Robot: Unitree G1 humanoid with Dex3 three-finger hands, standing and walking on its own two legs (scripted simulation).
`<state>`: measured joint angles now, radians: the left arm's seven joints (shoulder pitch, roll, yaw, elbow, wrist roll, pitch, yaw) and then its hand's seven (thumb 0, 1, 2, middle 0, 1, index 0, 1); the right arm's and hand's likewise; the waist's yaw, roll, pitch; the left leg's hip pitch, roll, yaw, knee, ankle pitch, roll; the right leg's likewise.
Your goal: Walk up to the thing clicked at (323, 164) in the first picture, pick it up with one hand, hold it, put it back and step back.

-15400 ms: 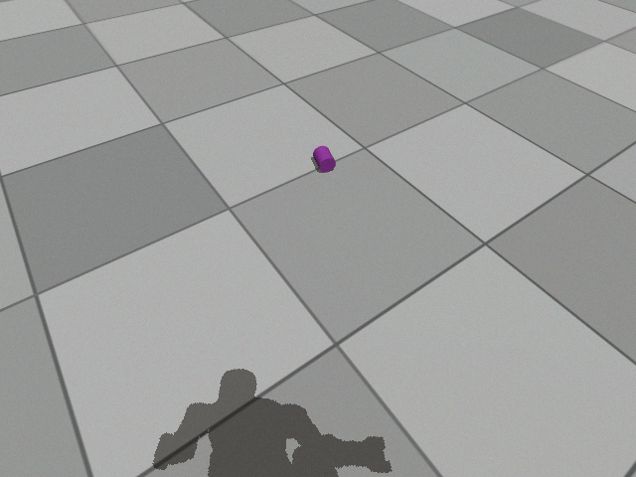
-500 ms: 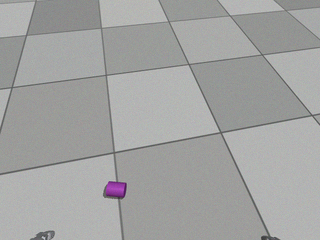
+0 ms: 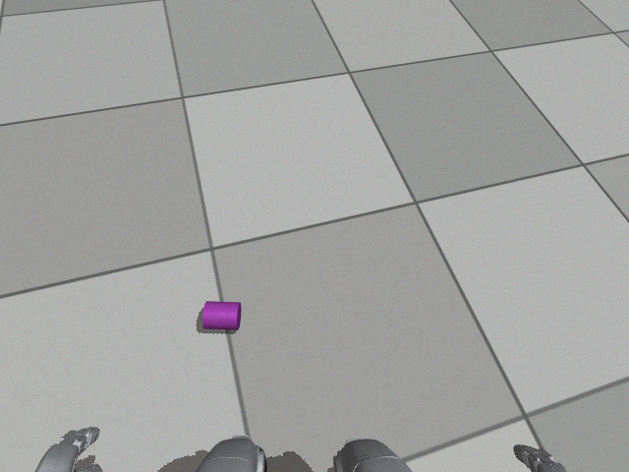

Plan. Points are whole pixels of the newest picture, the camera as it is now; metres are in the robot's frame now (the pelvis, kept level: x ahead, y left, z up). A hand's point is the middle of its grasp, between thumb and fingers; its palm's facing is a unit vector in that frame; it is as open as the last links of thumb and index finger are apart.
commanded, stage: walk up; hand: left
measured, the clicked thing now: (222, 315) +0.53 +0.24 -0.72
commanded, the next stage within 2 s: stand in 1.98 s
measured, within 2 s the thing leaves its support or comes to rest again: neither
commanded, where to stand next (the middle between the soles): +0.14 +0.00 m, yaw +1 degrees
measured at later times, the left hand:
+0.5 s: hand out of the picture -0.02 +0.26 -0.15, palm faces +0.06 -0.93 -0.35, open 7.4 cm
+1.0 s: hand out of the picture -0.18 +0.22 -0.12, palm faces +0.03 -0.91 -0.41, open 7.4 cm
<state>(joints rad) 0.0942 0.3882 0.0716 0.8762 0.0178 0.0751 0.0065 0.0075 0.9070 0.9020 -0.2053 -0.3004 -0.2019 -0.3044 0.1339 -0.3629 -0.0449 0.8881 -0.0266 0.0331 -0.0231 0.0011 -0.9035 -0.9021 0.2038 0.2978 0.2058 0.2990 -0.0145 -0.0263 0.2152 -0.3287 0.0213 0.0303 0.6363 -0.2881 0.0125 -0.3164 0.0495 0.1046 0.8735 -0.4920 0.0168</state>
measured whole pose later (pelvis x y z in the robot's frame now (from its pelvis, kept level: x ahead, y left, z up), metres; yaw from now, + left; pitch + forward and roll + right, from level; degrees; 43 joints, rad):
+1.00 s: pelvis -0.22 -0.05 +0.01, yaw +0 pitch -3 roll +0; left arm 0.28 0.33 0.07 0.94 0.04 -0.01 -0.02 0.01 0.90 0.90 -0.21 -0.30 -0.21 -0.30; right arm 0.25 -0.41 -0.06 0.94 -0.02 0.03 0.01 0.00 -0.91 -0.90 0.20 0.30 0.20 0.30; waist 0.02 0.06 0.06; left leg -0.34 -0.02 -0.10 0.80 -0.42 -0.01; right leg -0.14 0.00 0.02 0.54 -0.35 0.00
